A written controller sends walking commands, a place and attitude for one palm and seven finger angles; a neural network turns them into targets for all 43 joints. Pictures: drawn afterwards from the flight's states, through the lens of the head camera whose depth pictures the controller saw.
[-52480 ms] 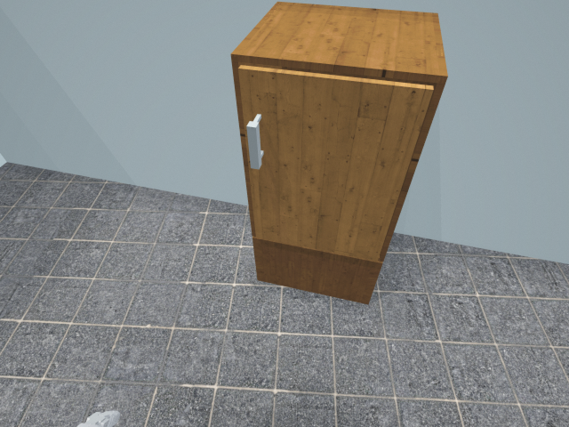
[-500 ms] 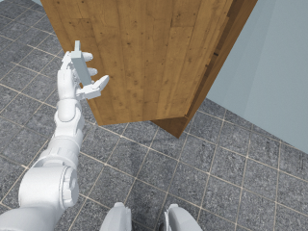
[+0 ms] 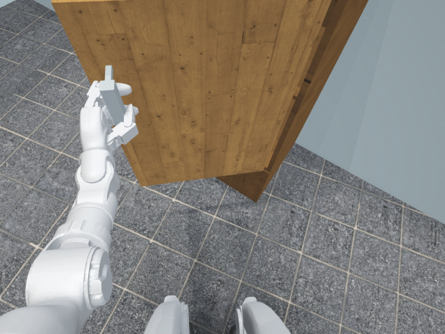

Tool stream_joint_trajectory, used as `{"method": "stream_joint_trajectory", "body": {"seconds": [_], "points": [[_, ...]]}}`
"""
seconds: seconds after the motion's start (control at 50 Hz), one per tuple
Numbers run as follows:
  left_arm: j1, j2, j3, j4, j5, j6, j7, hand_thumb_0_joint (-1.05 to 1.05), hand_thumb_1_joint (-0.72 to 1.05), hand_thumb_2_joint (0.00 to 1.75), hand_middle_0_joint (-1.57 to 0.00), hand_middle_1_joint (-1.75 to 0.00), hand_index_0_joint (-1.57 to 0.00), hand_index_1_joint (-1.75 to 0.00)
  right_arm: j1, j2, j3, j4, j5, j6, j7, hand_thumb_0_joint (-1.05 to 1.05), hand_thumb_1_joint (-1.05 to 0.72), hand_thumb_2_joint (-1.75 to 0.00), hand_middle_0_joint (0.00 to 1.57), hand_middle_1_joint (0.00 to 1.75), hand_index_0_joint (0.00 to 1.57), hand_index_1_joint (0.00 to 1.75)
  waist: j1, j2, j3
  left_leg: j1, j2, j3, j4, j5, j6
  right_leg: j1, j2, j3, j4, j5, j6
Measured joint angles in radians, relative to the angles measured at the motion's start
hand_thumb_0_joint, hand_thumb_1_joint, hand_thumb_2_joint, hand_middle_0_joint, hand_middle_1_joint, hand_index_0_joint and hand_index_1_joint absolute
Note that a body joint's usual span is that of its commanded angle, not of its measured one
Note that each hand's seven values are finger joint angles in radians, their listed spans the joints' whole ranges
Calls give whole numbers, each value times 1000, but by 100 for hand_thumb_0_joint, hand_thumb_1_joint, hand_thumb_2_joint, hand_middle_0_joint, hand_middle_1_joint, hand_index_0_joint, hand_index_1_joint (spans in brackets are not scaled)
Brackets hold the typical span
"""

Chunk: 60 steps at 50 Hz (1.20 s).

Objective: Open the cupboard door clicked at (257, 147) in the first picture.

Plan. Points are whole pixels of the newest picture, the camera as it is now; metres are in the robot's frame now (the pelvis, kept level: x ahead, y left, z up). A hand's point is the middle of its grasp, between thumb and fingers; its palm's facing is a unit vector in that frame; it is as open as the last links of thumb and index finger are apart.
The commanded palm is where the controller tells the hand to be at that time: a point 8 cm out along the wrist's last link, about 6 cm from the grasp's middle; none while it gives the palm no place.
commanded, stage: pull the door open along its arc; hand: left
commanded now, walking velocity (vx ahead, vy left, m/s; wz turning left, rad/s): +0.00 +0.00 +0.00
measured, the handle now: (117, 102) +0.53 +0.17 +0.06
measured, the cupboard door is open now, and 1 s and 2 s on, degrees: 44 83 80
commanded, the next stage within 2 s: open thumb and fingers to let go in 0.88 s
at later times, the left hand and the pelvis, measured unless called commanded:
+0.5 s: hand (174, 203) +0.32 +0.06 +0.06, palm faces +0.27 -0.96 +0.08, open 6.4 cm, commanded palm +0.25 +0.14 +0.05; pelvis +0.02 -0.02 +0.02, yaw +0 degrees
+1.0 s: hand (215, 235) +0.27 +0.00 +0.06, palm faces +0.33 -0.94 -0.06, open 6.4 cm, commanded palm +0.22 +0.05 +0.05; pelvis +0.02 -0.08 +0.02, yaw +3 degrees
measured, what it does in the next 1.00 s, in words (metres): shifts its weight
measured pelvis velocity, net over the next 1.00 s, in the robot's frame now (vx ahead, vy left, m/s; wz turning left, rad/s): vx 0.02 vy -0.08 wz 0.06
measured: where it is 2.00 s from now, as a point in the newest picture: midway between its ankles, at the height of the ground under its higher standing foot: outside the picture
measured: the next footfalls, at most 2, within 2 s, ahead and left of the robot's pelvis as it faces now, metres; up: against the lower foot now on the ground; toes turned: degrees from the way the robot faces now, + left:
none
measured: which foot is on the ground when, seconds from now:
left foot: down 0.00-1.00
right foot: down 0.00-1.00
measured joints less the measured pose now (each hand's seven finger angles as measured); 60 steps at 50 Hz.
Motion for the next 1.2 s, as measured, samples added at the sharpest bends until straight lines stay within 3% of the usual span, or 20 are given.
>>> {"method": "stream_joint_trajectory", "body": {"seconds": [0.14, 0.28, 0.38, 0.5, 0.62, 0.82, 0.96, 1.1, 1.2], "points": [[172, -49, -33, -167, -42, 18, -26, 1, 71, 74, -36, -135, -34, -135, 13, 3, -6, -34, 17, 11, 4, 0, -91, -90, 20, 30, 20, 30, 25, 1, -7, 66, 5, 17, -44, 2, -2, 55, 6, 20, -36, 6, -1], [453, -141, -149, -456, -73, 51, -25, 2, 68, 72, -34, -134, -33, -134, -2, 10, -11, -80, 29, 2, 10, 1, -91, -90, 20, 30, 20, 30, 66, -6, -14, 152, 3, 29, -97, 7, -6, 132, 6, 34, -80, 10, -3], [644, -289, -262, -664, -40, 73, 175, 3, 66, 71, -34, -133, -35, -132, -58, 21, -13, -108, 11, -28, 24, 1, -91, -90, 20, 30, 20, 30, 97, -14, -13, 190, -3, 30, -110, 7, -10, 167, 0, 35, -82, 4, -5], [810, -378, -397, -820, 90, 117, 357, 3, 63, 70, -34, -131, -36, -132, -143, 58, -1, -138, -15, -39, 32, 1, -91, -90, 20, 30, 20, 30, 119, -32, -22, 204, -10, 20, -92, -1, -24, 178, -6, 24, -47, -21, -20], [920, -379, -491, -903, 149, 194, 429, 3, 61, 68, -35, -128, -36, -133, -188, 98, 28, -152, -29, -52, 6, 1, -91, -90, 20, 30, 20, 30, 124, -23, -32, 242, -13, -4, -98, -2, -45, 220, -7, 0, -47, -34, -39], [1036, -359, -528, -1004, 133, 292, 438, 3, 62, 69, -31, -123, -36, -133, -161, 99, 48, -140, -28, -84, -3, 1, -91, -90, 20, 30, 20, 30, 107, -15, -47, 296, -12, -46, -141, 16, -82, 279, 0, -36, -79, -37, -75], [1091, -347, -543, -1052, 137, 279, 448, 2, 62, 70, -29, -125, -35, -133, -145, 54, 23, -126, -29, -116, -7, 1, -91, -90, 20, 30, 20, 30, 101, -7, -38, 284, -31, -97, -135, 28, -74, 266, 10, -40, -70, -38, -93], [999, -374, -488, -977, 126, 231, 489, -1, 61, 76, -33, -130, -37, -133, -164, 26, -9, -79, -39, -142, -33, 1, -91, -90, 20, 30, 20, 30, 123, -1, -30, 207, -51, -129, -88, 26, -62, 180, 14, -36, -9, -47, -105], [973, -382, -462, -974, 117, 223, 504, -1, 52, 73, -37, -130, -37, -132, -163, 33, -16, -62, -38, -148, -39, 1, -91, -90, 20, 30, 20, 30, 133, -1, -27, 182, -57, -134, -75, 31, -63, 149, 13, -33, 14, -49, -102]]}}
